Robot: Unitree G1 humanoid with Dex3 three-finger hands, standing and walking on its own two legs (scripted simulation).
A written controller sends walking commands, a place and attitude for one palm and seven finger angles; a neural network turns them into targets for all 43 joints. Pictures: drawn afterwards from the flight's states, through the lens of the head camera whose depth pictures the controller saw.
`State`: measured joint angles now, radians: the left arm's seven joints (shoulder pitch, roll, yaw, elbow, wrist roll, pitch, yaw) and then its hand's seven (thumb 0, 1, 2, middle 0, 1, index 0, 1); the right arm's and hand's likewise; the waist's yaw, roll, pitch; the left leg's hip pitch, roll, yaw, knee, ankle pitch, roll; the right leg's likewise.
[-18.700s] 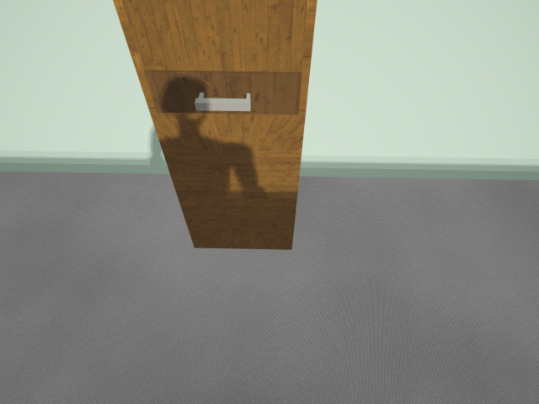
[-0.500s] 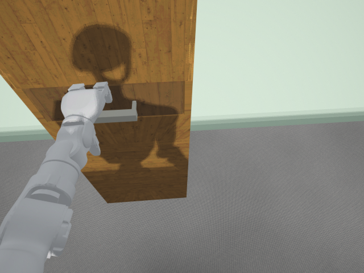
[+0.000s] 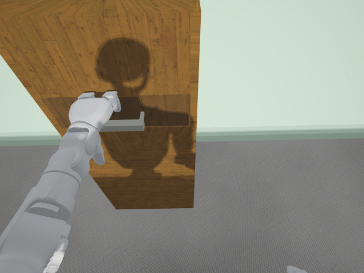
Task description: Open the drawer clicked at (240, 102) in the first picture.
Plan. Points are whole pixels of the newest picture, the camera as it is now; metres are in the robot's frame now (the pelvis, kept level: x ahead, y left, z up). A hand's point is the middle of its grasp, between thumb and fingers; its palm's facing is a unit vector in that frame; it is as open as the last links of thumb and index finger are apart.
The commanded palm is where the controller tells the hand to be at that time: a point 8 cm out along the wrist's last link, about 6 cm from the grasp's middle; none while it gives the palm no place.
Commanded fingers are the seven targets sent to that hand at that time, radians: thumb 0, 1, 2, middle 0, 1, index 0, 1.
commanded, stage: re-aim the fingers above the handle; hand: left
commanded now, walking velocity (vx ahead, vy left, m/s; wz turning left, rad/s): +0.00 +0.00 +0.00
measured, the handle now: (119, 120) +0.50 +0.20 +0.02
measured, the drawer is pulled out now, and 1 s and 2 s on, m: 0.00 0.00 0.00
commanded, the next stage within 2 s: lower the fingers behind the handle in 1.96 s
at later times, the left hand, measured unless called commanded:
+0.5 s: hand (112, 125) +0.45 +0.19 +0.06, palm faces -0.10 -0.03 -0.99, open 13.8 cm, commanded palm +0.43 +0.20 +0.13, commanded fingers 0.00 -0.50 0.30 -0.30 -1.20 -0.30 -1.20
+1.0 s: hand (107, 117) +0.45 +0.20 +0.08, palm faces -0.01 -0.02 -1.00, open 13.5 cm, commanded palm +0.43 +0.21 +0.14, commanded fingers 0.00 -0.50 0.30 -0.30 -1.20 -0.30 -1.20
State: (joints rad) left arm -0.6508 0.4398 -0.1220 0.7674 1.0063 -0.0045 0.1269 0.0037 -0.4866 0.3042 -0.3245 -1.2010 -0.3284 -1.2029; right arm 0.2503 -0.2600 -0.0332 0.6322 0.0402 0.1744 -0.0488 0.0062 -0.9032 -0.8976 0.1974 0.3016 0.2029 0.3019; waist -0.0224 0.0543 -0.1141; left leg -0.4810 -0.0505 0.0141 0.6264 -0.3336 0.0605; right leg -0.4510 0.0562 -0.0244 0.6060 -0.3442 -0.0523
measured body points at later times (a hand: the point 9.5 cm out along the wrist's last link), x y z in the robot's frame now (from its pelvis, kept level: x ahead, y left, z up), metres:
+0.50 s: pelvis +0.00 -0.01 +0.00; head +0.05 -0.03 +0.45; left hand +0.45 +0.19 +0.12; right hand +0.05 -0.28 -0.14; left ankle -0.02 +0.08 -0.72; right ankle -0.03 -0.09 -0.72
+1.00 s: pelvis +0.00 -0.01 +0.00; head +0.04 -0.03 +0.45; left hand +0.45 +0.20 +0.14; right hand +0.07 -0.27 -0.13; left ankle -0.02 +0.08 -0.72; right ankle -0.03 -0.09 -0.72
